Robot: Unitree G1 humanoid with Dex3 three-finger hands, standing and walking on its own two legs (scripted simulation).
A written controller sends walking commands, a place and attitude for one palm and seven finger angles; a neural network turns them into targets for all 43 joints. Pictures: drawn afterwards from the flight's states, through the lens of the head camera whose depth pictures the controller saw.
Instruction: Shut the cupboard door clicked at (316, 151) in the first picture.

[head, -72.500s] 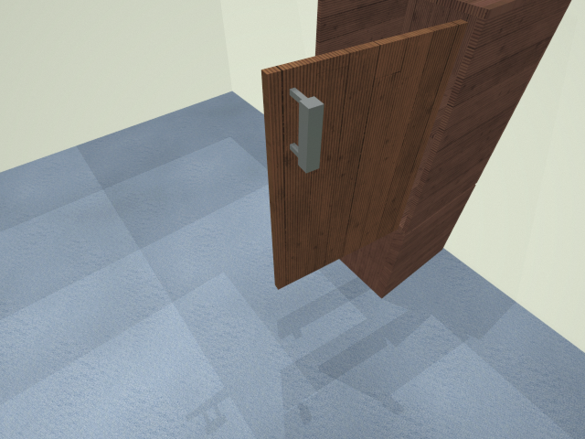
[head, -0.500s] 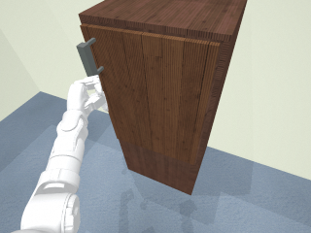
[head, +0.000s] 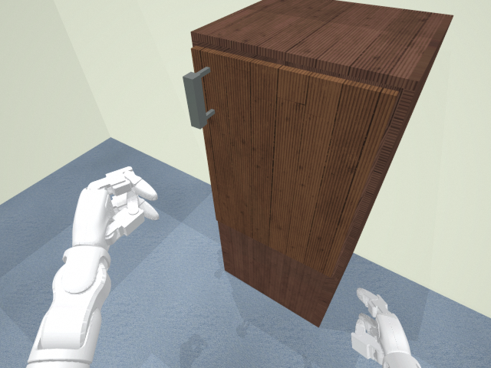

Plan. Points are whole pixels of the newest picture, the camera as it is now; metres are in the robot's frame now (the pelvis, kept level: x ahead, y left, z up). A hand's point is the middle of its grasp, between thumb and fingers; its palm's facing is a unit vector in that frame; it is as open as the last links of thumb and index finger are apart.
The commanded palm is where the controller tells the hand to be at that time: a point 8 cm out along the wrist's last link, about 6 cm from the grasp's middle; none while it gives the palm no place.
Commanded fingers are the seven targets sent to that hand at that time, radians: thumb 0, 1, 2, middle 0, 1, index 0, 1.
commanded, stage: draw the hand back to the body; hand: left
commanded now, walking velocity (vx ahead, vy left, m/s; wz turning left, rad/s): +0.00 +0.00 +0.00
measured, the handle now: (202, 97) +0.62 +0.17 +0.15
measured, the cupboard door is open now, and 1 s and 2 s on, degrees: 1 1 1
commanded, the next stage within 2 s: step back with the hand held close in 0.82 s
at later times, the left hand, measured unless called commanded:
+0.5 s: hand (52, 258) +0.20 +0.27 +0.15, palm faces +0.45 -0.79 -0.42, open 6.5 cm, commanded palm +0.16 +0.30 +0.17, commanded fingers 0.00 0.90 0.90 -0.20 -0.30 -0.20 -0.30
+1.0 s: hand (55, 252) +0.20 +0.27 +0.16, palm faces +0.45 -0.79 -0.41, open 7.4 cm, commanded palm +0.16 +0.30 +0.17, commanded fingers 0.00 0.90 0.90 -0.20 -0.30 -0.20 -0.30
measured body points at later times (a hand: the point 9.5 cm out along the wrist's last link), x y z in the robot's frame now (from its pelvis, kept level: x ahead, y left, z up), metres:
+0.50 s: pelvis +0.02 +0.00 +0.00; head -0.01 -0.03 +0.45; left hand +0.17 +0.31 +0.18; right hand +0.19 -0.23 -0.09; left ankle +0.01 +0.11 -0.74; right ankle -0.02 -0.11 -0.74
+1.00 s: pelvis +0.01 +0.00 +0.00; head -0.01 -0.03 +0.45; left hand +0.17 +0.31 +0.18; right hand +0.20 -0.22 -0.09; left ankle +0.01 +0.11 -0.74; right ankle -0.02 -0.11 -0.74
